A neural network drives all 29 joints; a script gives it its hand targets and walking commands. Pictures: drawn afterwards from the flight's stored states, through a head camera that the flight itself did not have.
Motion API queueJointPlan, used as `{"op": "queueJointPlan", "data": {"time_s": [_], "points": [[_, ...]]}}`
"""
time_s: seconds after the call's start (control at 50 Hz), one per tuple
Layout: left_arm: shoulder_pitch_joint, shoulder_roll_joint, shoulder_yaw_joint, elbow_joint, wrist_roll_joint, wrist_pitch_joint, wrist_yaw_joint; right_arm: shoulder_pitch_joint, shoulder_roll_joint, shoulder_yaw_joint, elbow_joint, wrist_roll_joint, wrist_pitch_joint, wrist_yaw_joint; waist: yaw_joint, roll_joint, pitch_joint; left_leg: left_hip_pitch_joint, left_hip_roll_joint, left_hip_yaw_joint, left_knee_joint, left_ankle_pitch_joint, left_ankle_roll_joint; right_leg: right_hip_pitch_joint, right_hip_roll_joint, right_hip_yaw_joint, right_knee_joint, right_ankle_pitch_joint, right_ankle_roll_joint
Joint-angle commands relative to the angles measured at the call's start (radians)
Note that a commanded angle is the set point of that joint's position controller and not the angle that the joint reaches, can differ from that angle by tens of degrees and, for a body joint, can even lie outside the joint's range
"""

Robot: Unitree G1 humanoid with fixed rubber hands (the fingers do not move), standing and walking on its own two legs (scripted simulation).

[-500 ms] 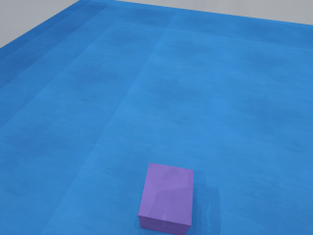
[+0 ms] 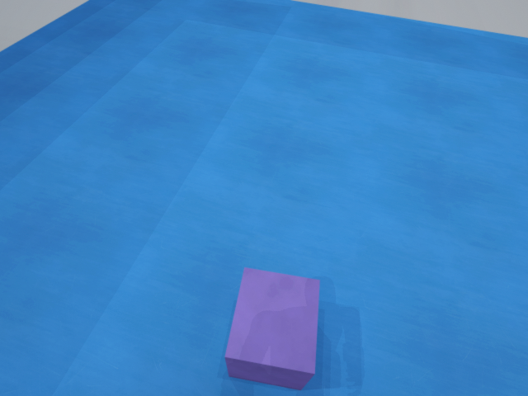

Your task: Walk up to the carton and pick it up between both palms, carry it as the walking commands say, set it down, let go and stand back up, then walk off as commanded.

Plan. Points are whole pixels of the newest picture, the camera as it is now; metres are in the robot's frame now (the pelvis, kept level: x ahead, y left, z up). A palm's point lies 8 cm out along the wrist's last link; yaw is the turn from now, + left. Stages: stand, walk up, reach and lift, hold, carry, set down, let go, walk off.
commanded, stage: walk up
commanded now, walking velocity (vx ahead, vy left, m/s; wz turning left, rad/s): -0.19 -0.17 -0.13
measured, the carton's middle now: (273, 329) +0.41 -0.04 -0.63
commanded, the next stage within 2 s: none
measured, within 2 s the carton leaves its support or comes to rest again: neither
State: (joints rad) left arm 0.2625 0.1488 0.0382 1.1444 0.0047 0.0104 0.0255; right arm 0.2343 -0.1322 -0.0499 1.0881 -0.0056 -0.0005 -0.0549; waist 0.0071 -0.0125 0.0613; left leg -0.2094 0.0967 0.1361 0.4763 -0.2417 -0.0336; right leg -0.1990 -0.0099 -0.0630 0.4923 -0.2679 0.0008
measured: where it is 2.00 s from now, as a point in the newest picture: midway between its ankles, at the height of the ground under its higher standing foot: outside the picture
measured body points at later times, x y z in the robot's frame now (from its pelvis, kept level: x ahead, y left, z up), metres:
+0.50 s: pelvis -0.05 -0.05 +0.00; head -0.04 -0.04 +0.45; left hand -0.01 +0.17 -0.17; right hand -0.02 -0.30 -0.15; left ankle -0.07 +0.04 -0.72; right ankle -0.05 -0.22 -0.74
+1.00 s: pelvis -0.08 +0.01 +0.00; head -0.06 +0.01 +0.45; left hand -0.01 +0.22 -0.16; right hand -0.11 -0.19 -0.16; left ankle -0.06 +0.05 -0.74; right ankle -0.12 -0.13 -0.73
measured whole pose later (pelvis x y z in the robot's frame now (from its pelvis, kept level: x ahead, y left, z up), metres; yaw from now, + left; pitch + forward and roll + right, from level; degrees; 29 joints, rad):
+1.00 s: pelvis -0.08 +0.01 +0.00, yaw -4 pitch +0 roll +0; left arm 0.19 0.14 0.03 1.06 0.00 0.05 0.04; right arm 0.32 -0.08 -0.01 1.11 -0.03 -0.01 -0.04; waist -0.04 -0.02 0.03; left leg -0.16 -0.06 0.19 0.34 -0.19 0.11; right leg -0.20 -0.04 0.00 0.56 -0.35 0.00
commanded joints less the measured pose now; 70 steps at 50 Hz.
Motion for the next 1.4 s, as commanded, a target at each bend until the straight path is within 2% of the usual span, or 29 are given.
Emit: {"op": "queueJointPlan", "data": {"time_s": [0.0,0.04,0.08,0.16,0.18,0.2,0.22,0.26,0.32,0.36,0.4,0.46,0.52,0.54,0.56,0.64,0.68,0.7,0.72,0.76,0.84,0.86,0.96,1.02,1.08,1.14,1.24,1.34,1.38], "points": [[-0.008,0.132,0.039,-0.114,0.000,0.046,0.002,0.195,-0.312,-0.078,-0.037,-0.009,0.001,-0.047,-0.064,0.244,-0.098,0.158,0.535,-0.424,-0.019,0.955,0.268,-0.364,-0.038,0.110,0.629,-0.340,0.068],[0.020,0.114,0.037,-0.124,0.009,0.058,0.000,-0.005,-0.274,-0.069,-0.127,-0.014,0.012,-0.030,-0.012,0.341,-0.070,-0.029,0.446,-0.272,-0.046,0.627,0.256,-0.282,-0.086,0.156,0.759,-0.307,0.049],[0.021,0.097,0.019,-0.130,0.012,0.057,-0.025,-0.091,-0.246,-0.061,-0.138,-0.020,0.031,-0.024,0.033,0.289,-0.088,-0.095,0.288,-0.120,-0.032,0.398,0.127,-0.180,-0.073,0.109,0.474,-0.224,0.029],[0.141,0.116,0.024,-0.122,0.020,0.045,-0.040,-0.117,-0.251,-0.082,-0.170,-0.032,0.055,0.018,0.099,0.236,-0.088,-0.294,0.175,-0.030,0.026,-0.306,0.071,0.092,-0.015,-0.093,0.131,-0.020,0.032],[0.138,0.129,0.025,-0.102,0.027,0.017,-0.029,0.000,-0.184,-0.053,-0.130,-0.026,0.062,0.016,0.115,-0.060,-0.102,-0.262,0.076,0.011,0.200,-0.306,0.047,0.111,-0.078,0.011,-0.040,-0.010,0.043],[0.162,0.239,0.052,-0.106,0.036,0.002,-0.017,-0.023,-0.152,-0.024,-0.179,-0.016,0.052,0.022,0.118,-0.364,-0.084,-0.310,-0.022,0.028,0.459,-0.391,0.014,-0.006,-0.259,0.299,-0.218,-0.110,0.003],[0.050,0.234,0.031,-0.145,0.031,-0.004,-0.005,-0.014,-0.101,-0.013,-0.173,-0.013,0.058,0.025,0.044,-0.432,-0.014,-0.323,-0.022,-0.106,0.552,-0.364,0.012,-0.161,-0.387,0.488,-0.354,-0.135,-0.047],[-0.051,0.200,0.026,-0.171,0.033,-0.009,0.002,0.019,-0.132,-0.024,-0.149,-0.015,0.058,0.036,-0.001,-0.247,0.043,-0.279,-0.004,-0.136,0.552,-0.263,0.007,-0.187,-0.339,0.362,-0.352,-0.074,-0.129],[-0.139,0.210,0.032,-0.195,0.038,-0.002,0.010,0.096,-0.145,-0.020,-0.096,0.000,0.061,0.051,-0.043,-0.265,0.040,-0.149,-0.023,-0.104,0.456,-0.203,0.016,-0.208,-0.282,0.202,-0.274,-0.006,-0.073],[-0.060,0.181,0.025,-0.150,0.034,0.003,0.010,0.095,-0.124,-0.007,-0.093,0.003,0.038,0.057,-0.014,-0.292,0.015,-0.129,-0.028,-0.069,0.327,-0.193,0.003,-0.143,-0.233,0.122,-0.259,-0.012,-0.069],[0.043,0.244,0.043,-0.141,0.043,0.007,0.024,0.031,-0.190,-0.037,-0.116,-0.002,0.047,0.045,0.024,-0.076,0.061,-0.199,-0.048,-0.056,0.273,-0.266,-0.007,-0.053,-0.367,0.277,-0.214,0.114,-0.120],[0.089,0.244,0.053,-0.129,0.033,0.012,0.038,0.037,-0.151,-0.022,-0.130,0.002,0.034,0.040,0.046,-0.118,-0.011,-0.243,-0.007,-0.126,0.251,-0.276,0.010,0.073,-0.448,0.328,-0.165,0.240,-0.148],[-0.070,0.185,0.035,-0.131,0.013,0.015,0.032,0.172,-0.117,0.005,-0.077,0.003,0.010,0.025,-0.054,-0.063,-0.039,0.033,-0.036,-0.081,-0.174,0.024,0.013,-0.074,-0.275,0.150,-0.028,0.221,-0.029],[-0.024,0.112,0.008,-0.139,0.018,0.012,0.025,0.151,-0.180,-0.009,-0.074,-0.012,-0.002,0.025,-0.045,0.182,-0.063,0.070,0.109,-0.256,-0.258,0.132,0.045,-0.156,-0.154,0.026,0.132,0.049,0.007],[-0.041,0.081,-0.011,-0.155,0.022,0.030,0.019,0.105,-0.230,-0.022,-0.095,-0.013,0.002,0.031,-0.048,0.255,-0.053,0.096,0.197,-0.317,-0.284,0.244,0.086,-0.270,-0.067,-0.039,0.243,-0.206,0.047],[-0.096,0.081,0.016,-0.167,0.025,0.050,0.008,0.094,-0.144,-0.003,-0.087,-0.031,0.005,0.020,-0.034,0.097,-0.031,-0.002,0.154,-0.201,-0.215,0.293,0.155,-0.252,-0.086,0.032,0.511,-0.193,0.026],[-0.046,0.041,-0.006,-0.126,0.023,0.027,0.007,0.103,-0.134,0.008,-0.064,-0.014,-0.019,0.006,-0.007,0.047,-0.089,0.189,0.175,-0.188,-0.161,0.644,0.086,-0.260,-0.084,0.079,0.361,-0.102,0.009],[-0.033,0.061,-0.009,-0.160,0.017,0.032,0.010,0.111,-0.151,-0.003,-0.064,-0.011,-0.014,0.001,-0.049,0.181,-0.119,0.270,0.126,-0.165,-0.128,0.755,0.116,-0.298,-0.049,0.029,0.346,-0.145,0.000],[-0.003,0.038,-0.002,-0.136,0.006,0.038,0.016,0.166,-0.132,0.010,-0.038,-0.015,-0.030,-0.002,-0.031,0.076,-0.120,0.283,0.201,-0.222,-0.149,0.853,0.075,-0.230,-0.050,0.072,0.283,-0.121,0.004],[0.026,0.042,0.003,-0.108,-0.012,0.042,0.011,0.187,-0.119,0.018,-0.020,-0.007,-0.031,-0.010,-0.029,0.056,-0.161,0.338,0.197,-0.219,-0.140,0.975,0.028,-0.160,-0.023,0.084,0.201,-0.100,0.023],[0.014,0.051,-0.009,-0.092,0.007,0.053,0.013,0.135,-0.115,0.016,-0.030,-0.022,-0.015,0.000,-0.019,0.141,-0.097,0.160,0.169,-0.195,-0.202,0.548,0.097,-0.089,-0.043,0.053,0.193,-0.103,-0.001],[0.010,0.048,-0.010,-0.095,0.013,0.052,0.014,0.121,-0.114,0.007,-0.038,-0.029,-0.015,0.001,-0.021,0.135,-0.064,0.107,0.184,-0.189,-0.227,0.368,0.123,-0.096,-0.058,0.056,0.181,-0.091,-0.002],[-0.021,0.020,-0.011,-0.109,-0.006,0.018,0.017,0.191,-0.093,0.016,0.036,-0.018,-0.016,0.007,-0.033,0.030,-0.015,0.114,0.181,-0.271,-0.260,0.341,0.110,-0.031,-0.035,0.085,-0.003,-0.078,-0.003],[0.058,0.024,-0.017,-0.050,0.022,-0.003,0.019,0.151,-0.049,0.013,0.021,-0.017,-0.011,0.021,-0.002,-0.010,0.001,0.014,0.089,-0.195,-0.248,-0.061,0.116,0.076,-0.104,0.115,-0.165,0.050,-0.022],[-0.024,0.049,-0.024,-0.070,0.020,-0.012,0.022,0.159,-0.032,0.027,0.031,-0.008,-0.017,0.028,-0.021,-0.056,0.073,-0.001,-0.005,-0.132,-0.192,-0.004,0.056,-0.013,-0.157,0.242,-0.255,-0.047,-0.049],[0.022,0.016,-0.013,-0.053,0.016,-0.015,0.020,0.206,-0.026,0.023,0.059,-0.014,-0.019,0.027,-0.035,-0.025,0.057,0.023,0.045,-0.183,-0.226,0.018,0.074,0.006,-0.114,0.139,-0.200,0.013,-0.009],[0.047,0.022,-0.017,-0.040,0.013,-0.014,0.021,0.197,-0.041,0.021,0.057,-0.009,-0.018,0.027,-0.031,-0.047,0.098,0.039,0.033,-0.162,-0.217,-0.022,0.057,-0.062,-0.112,0.182,-0.237,-0.050,-0.020],[0.077,0.000,-0.028,-0.005,0.022,-0.021,0.018,0.215,-0.042,0.011,0.067,-0.013,-0.016,0.022,-0.028,0.053,0.054,0.031,0.052,-0.164,-0.211,-0.042,0.067,-0.030,-0.109,0.141,-0.198,-0.016,-0.012],[0.113,-0.003,-0.024,-0.004,0.030,-0.026,0.018,0.175,-0.025,0.013,0.070,-0.010,-0.012,0.020,-0.024,-0.025,0.020,0.077,0.031,-0.133,-0.182,-0.012,0.070,-0.056,-0.109,0.162,-0.220,-0.052,-0.012]]}}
